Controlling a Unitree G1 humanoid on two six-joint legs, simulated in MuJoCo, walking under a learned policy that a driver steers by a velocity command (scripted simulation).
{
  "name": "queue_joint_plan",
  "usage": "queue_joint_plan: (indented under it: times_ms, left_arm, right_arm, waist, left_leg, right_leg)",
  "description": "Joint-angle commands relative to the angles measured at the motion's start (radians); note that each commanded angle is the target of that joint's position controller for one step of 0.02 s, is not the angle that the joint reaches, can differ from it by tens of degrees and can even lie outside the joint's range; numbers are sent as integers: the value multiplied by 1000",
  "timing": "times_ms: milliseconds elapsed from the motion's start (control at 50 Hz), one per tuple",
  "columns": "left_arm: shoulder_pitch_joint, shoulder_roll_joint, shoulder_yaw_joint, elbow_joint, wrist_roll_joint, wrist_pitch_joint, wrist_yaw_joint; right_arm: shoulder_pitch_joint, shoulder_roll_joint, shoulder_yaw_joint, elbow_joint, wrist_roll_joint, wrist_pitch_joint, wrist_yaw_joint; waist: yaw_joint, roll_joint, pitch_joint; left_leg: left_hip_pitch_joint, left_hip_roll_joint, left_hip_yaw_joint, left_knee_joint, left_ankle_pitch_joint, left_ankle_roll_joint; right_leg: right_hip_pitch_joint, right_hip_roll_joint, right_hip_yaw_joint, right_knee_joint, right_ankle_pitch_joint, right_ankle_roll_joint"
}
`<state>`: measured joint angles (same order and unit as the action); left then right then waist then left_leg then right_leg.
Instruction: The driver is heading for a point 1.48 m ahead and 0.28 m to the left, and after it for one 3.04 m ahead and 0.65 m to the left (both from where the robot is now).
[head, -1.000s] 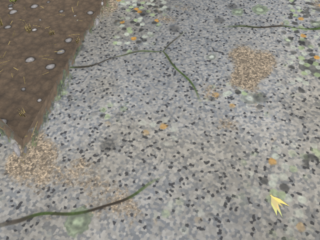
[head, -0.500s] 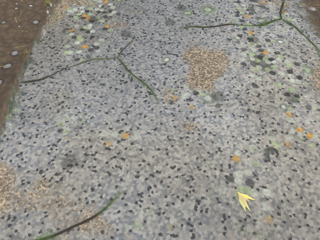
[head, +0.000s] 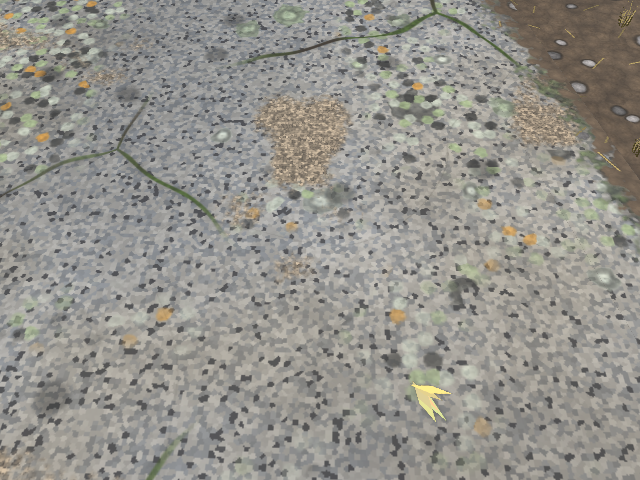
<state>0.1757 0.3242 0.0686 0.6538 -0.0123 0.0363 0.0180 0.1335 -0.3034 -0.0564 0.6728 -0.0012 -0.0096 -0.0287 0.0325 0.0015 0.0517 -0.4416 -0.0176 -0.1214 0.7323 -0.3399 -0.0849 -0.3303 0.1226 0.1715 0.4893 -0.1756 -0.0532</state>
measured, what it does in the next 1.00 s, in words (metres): walks ahead: left foot, then right foot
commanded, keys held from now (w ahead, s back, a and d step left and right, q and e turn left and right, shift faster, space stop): no key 0.30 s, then q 0.08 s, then w+q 0.62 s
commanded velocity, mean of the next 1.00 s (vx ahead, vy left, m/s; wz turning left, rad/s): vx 0.20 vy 0.00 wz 0.15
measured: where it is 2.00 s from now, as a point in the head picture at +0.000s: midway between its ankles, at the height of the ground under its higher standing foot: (234, 351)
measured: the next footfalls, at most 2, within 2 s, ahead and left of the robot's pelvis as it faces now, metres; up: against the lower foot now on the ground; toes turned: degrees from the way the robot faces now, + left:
left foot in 0.08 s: +0.08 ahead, +0.14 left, +0.00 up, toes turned -8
right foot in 0.40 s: +0.02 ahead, -0.12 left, +0.00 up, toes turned +0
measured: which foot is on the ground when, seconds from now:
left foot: up 0.00-0.06, down 0.08-0.44, up 0.46-0.74, down 0.76-1.00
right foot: down 0.00-0.08, up 0.10-0.38, down 0.40-0.76, up 0.78-1.00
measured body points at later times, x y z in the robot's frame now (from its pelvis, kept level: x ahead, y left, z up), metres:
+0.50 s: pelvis +0.02 +0.02 +0.00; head +0.04 +0.01 +0.45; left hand +0.16 +0.28 -0.11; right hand +0.13 -0.25 -0.11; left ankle +0.03 +0.14 -0.72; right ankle -0.02 -0.12 -0.74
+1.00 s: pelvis +0.18 +0.10 +0.01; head +0.20 +0.13 +0.46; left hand +0.30 +0.40 -0.09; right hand +0.30 -0.15 -0.09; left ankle +0.13 +0.16 -0.74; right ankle +0.30 -0.06 -0.66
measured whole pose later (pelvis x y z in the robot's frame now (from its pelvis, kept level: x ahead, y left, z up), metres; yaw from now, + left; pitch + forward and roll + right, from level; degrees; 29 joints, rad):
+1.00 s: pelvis +0.18 +0.10 +0.01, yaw +13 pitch +1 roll -2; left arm 0.15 0.32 0.06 0.68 0.01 -0.10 -0.01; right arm 0.38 -0.27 -0.03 0.68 0.00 -0.06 0.01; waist -0.04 -0.03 0.03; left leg -0.15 -0.07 -0.07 0.35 -0.22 0.09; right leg -0.62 -0.06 0.05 0.93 -0.14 0.02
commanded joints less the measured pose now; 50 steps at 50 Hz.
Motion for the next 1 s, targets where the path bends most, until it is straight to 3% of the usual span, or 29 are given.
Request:
queue_joint_plan:
  times_ms: [20, 60, 80, 100, 120, 140, 180, 240, 300, 380, 400, 420, 440, 460, 500, 560, 640, 680, 720, 740, 760, 780, 800, 820, 840, 860, 880, 900, 1000]
  left_arm:
    - [-41, 164, 45, -78, -5, -3, 1]
    - [-53, 136, 33, -78, -14, 5, 7]
    - [-9, 97, 20, -73, -7, 5, 9]
    - [37, 58, 9, -80, 3, -2, 8]
    - [11, 130, 29, -82, 12, -12, 10]
    - [29, 181, 49, -65, 9, -14, 10]
    - [44, 149, 50, -25, 2, 1, 17]
    - [19, 69, 23, -24, -2, 10, 14]
    - [-29, 24, 0, -36, 1, 6, 7]
    - [27, 50, 10, 9, 9, 1, 5]
    - [52, 89, 16, 7, 16, -2, 9]
    - [83, 148, 27, 2, 26, -1, 17]
    - [98, 172, 42, 29, 26, 0, 11]
    - [98, 153, 40, 16, 23, -8, 7]
    - [127, 148, 36, 27, 27, -38, 19]
    - [125, 101, 26, 45, -2, -82, 24]
    - [67, 134, 40, 33, 1, -93, 9]
    - [77, 160, 50, 37, -12, -95, -5]
    - [70, 163, 51, 43, -22, -93, -15]
    - [77, 147, 44, 44, -15, -95, -17]
    - [93, 100, 28, 43, 2, -99, -19]
    - [64, 24, 3, -33, 29, -112, -16]
    - [23, 47, 0, -61, 5, -137, -15]
    - [-1, 112, 15, -65, -34, -154, -25]
    - [-3, 125, 16, -56, -34, -163, -29]
    - [3, 115, 16, -42, -9, -169, -27]
    - [13, 113, 21, -34, 12, -167, -26]
    - [17, 110, 22, -27, 18, -162, -30]
    - [-96, 56, 4, -41, 29, -142, -30]
  right_arm:
    - [21, -99, -31, -67, 8, -29, 9]
    - [72, -95, -35, -49, 4, -38, 18]
    - [74, -137, -43, -56, -12, -38, 15]
    - [8, -218, -54, -78, -36, -28, 11]
    - [34, -171, -47, -76, -56, -28, 15]
    - [25, -142, -36, -79, -39, -31, 16]
    - [-10, -113, -27, -74, -8, -31, 14]
    - [-5, -83, -13, -56, -6, -24, 15]
    - [9, -100, -18, -43, -6, -9, 15]
    - [54, -117, -15, -13, 22, 0, 25]
    - [82, -112, -10, -6, 18, -11, 28]
    - [79, -84, 1, -15, -2, -24, 38]
    - [52, -49, 8, -29, 12, -28, 34]
    - [-9, -83, 1, -39, 16, -29, 28]
    - [-73, -112, -20, -75, 31, -27, 23]
    - [-31, -70, -16, -77, 37, -30, 35]
    - [-30, -39, 2, -87, 24, -36, 71]
    - [-7, -59, -2, -93, 27, -28, 77]
    - [72, -78, -13, -75, 27, -19, 73]
    - [152, -107, -30, -53, 27, -15, 66]
    - [278, -160, -61, -24, 36, -12, 57]
    - [380, -309, -95, -29, 31, -15, 40]
    - [372, -286, -74, -55, 24, -40, 52]
    - [315, -219, -53, -65, 16, -59, 56]
    - [279, -178, -41, -71, 9, -69, 59]
    - [233, -158, -34, -77, 7, -68, 58]
    - [194, -145, -27, -87, -2, -66, 54]
    - [173, -145, -26, -95, -6, -64, 49]
    - [221, -160, -32, -57, 14, -63, 17]
  waist:
    - [-18, -150, -145]
    - [-53, -145, -157]
    - [-34, -71, -174]
    - [37, 187, -132]
    - [-11, 247, -124]
    - [-13, 175, -112]
    - [-3, 114, -88]
    - [-16, 138, -95]
    - [-47, 190, -124]
    - [-26, 175, -97]
    - [-25, 127, -137]
    - [-32, 1, -169]
    - [-22, -179, -157]
    - [27, -192, -82]
    - [59, -223, 51]
    - [32, -163, 81]
    - [20, -143, 21]
    - [11, -133, 9]
    - [-40, -93, 2]
    - [-80, -65, -28]
    - [-139, 18, -92]
    - [-157, 338, -136]
    - [-156, 288, -207]
    - [-138, 200, -112]
    - [-112, 134, -61]
    - [-81, 58, -29]
    - [-53, 59, -21]
    - [-40, 84, -20]
    - [-62, 52, 1]
  left_leg:
    - [68, -19, 22, -117, 6, 17]
    - [205, 0, 44, -341, 180, 48]
    - [304, 120, -50, -390, 267, 91]
    - [337, 295, -270, -421, 453, 214]
    - [285, 401, -398, -436, 511, 361]
    - [277, 389, -359, -424, 495, 380]
    - [300, 281, -214, -390, 443, 300]
    - [315, 220, -105, -369, 562, 288]
    - [338, 203, -75, -350, 581, 286]
    - [270, 174, -129, -333, 511, 246]
    - [203, 161, -130, -341, 361, 197]
    - [103, 100, -75, -278, 172, 147]
    - [57, -20, 82, -188, -54, 99]
    - [-7, -39, 134, -66, -111, 76]
    - [-204, 21, 95, 193, -202, 86]
    - [-355, 87, 34, 235, -124, 107]
    - [-100, 92, 138, 49, 17, 96]
    - [14, 72, 174, -14, 45, 101]
    - [154, 33, 221, -94, 88, 127]
    - [270, -5, 240, -106, 76, 147]
    - [436, -12, 194, -142, 64, 180]
    - [611, 242, -343, -344, -131, 344]
    - [643, 360, -746, -559, -355, 447]
    - [597, 381, -679, -568, -386, 432]
    - [524, 345, -570, -541, -302, 400]
    - [449, 300, -466, -522, -172, 369]
    - [382, 258, -381, -528, -70, 347]
    - [342, 229, -335, -541, 5, 343]
    - [302, 161, -170, -547, 274, 324]
  right_leg:
    - [136, -260, 328, -96, 160, -160]
    - [118, -218, 305, -31, 181, -107]
    - [55, -168, 252, 48, 30, -50]
    - [-101, -17, 70, 203, -263, 15]
    - [-154, -3, 6, 416, -480, 69]
    - [-171, -25, 21, 562, -456, 95]
    - [-202, -35, 24, 637, -360, 130]
    - [-144, -53, -22, 532, -298, 161]
    - [-24, -103, -109, 274, -302, 166]
    - [195, -89, -142, -171, 19, 115]
    - [312, -142, -95, -170, 74, 81]
    - [404, -246, -26, -97, 153, 32]
    - [314, -276, 14, -116, -178, -47]
    - [258, -329, 116, -214, -446, -105]
    - [227, -449, 270, -325, -518, -171]
    - [345, -454, 191, -341, -380, -150]
    - [230, -373, -57, -330, -125, -103]
    - [173, -377, -98, -309, -143, -100]
    - [103, -380, -142, -227, -163, -80]
    - [56, -359, -182, -111, -73, -60]
    - [-9, -306, -267, 137, 41, -17]
    - [-324, -146, -342, 589, -197, 94]
    - [-478, -81, -105, 774, -385, 88]
    - [-564, -147, -67, 827, -323, 54]
    - [-543, -186, -74, 788, -244, 24]
    - [-500, -216, -74, 709, -174, 19]
    - [-434, -234, -69, 636, -114, 19]
    - [-387, -231, -77, 596, -74, 30]
    - [-359, -175, -112, 309, 150, 106]
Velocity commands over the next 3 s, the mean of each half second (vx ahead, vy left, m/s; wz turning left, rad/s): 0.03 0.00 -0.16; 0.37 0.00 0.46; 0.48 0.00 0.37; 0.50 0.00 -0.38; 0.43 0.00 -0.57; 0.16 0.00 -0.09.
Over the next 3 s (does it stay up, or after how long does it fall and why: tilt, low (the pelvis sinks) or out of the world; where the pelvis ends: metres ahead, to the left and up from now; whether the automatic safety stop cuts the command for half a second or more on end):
stays up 1.09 0.26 0.00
